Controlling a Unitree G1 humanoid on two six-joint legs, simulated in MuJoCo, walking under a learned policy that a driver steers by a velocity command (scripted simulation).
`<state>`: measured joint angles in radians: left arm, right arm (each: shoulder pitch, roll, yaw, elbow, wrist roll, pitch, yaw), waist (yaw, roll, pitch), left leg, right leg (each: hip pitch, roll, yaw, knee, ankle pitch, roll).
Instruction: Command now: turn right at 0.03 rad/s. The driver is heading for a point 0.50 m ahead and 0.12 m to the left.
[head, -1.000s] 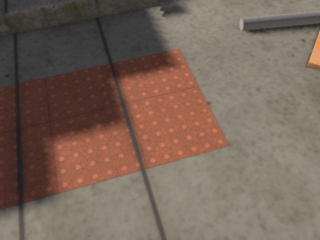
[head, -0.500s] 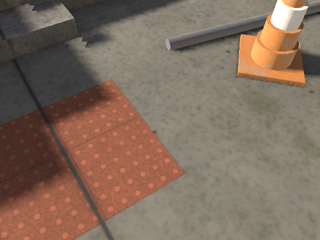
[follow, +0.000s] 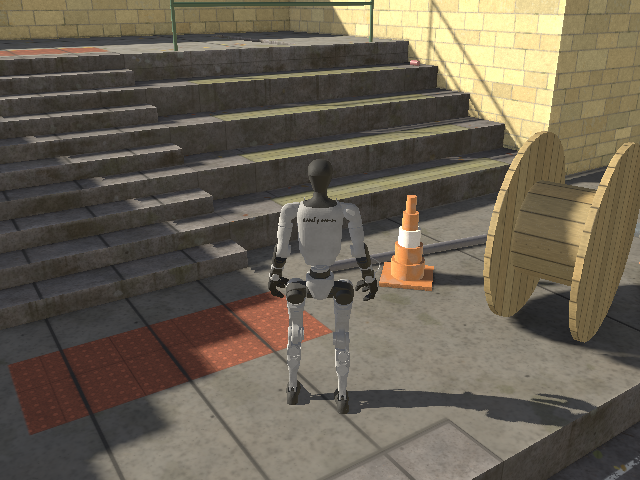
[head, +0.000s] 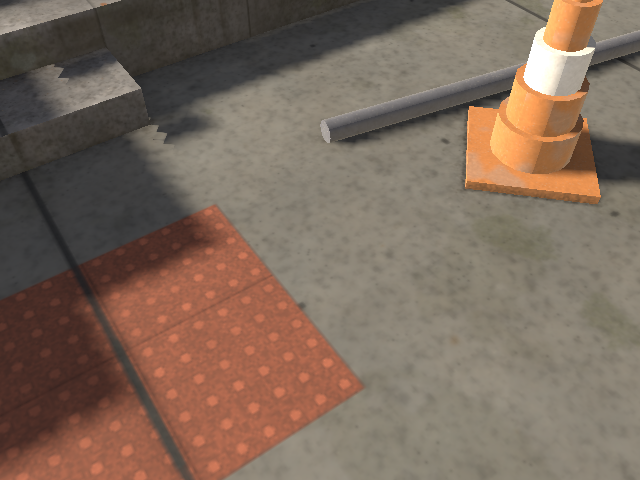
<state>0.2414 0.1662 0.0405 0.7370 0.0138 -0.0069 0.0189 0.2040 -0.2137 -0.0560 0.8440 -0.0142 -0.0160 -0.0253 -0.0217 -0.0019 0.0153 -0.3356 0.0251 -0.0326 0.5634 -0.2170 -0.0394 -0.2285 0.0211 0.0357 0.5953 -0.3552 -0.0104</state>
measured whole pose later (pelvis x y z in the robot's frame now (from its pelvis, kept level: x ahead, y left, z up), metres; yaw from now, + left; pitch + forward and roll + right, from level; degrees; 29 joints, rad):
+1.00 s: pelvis +0.37 -0.03 +0.02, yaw +7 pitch +1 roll -2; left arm 0.30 0.24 0.07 0.85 0.02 -0.11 -0.01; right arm 0.19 -0.30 -0.08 0.82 0.01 -0.04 -0.02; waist 0.03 0.05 0.03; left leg -0.65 0.08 -0.07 1.05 -0.22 0.00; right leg -0.17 0.03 -0.13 0.31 -0.16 -0.05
